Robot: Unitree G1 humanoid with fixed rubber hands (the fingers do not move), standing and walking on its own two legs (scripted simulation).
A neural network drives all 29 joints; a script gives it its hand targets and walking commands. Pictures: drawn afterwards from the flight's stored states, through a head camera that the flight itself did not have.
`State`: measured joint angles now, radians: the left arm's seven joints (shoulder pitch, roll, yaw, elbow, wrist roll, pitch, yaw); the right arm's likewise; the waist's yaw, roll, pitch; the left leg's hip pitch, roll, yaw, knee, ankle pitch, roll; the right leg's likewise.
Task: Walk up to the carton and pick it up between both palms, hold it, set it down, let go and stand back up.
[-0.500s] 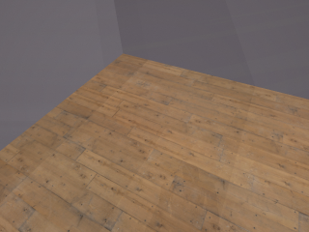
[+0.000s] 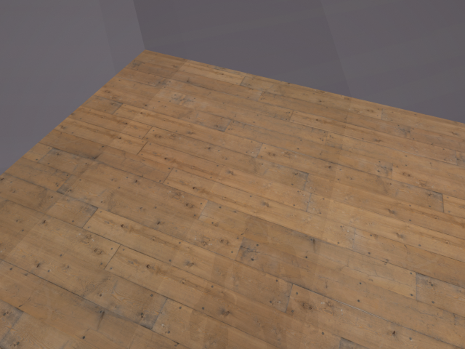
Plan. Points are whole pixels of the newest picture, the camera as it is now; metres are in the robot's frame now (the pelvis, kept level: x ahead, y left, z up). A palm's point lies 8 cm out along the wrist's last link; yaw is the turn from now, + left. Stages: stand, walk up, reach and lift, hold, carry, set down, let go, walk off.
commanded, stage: walk up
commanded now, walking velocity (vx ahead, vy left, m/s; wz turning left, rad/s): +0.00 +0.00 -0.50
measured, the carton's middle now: out of the picture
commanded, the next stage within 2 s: none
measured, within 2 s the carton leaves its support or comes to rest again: neither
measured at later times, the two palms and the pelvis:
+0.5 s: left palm (186, 335) +0.18 +0.11 -0.10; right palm out of the picture -0.09 -0.28 -0.16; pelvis +0.00 -0.06 +0.00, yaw -17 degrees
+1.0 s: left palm out of the picture +0.07 +0.15 -0.11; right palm out of the picture +0.00 -0.32 -0.12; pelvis -0.01 -0.06 +0.02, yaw -28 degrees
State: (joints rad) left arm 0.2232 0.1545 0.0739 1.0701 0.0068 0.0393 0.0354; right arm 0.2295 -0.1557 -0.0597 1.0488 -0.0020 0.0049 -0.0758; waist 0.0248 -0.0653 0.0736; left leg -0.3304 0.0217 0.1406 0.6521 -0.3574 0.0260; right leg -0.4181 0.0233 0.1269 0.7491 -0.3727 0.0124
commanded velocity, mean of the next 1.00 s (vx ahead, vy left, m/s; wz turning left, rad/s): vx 0.00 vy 0.00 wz -0.50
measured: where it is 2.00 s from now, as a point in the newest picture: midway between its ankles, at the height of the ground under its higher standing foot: outside the picture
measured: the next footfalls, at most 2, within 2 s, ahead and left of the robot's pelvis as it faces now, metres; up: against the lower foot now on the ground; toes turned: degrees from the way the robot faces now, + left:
right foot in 0.40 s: +0.03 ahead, -0.15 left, +0.00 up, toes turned -23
left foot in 1.16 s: +0.06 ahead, +0.06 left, +0.00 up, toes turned -33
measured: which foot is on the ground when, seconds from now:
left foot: down 0.00-0.40, up 0.42-1.00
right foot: up 0.00-0.38, down 0.40-1.00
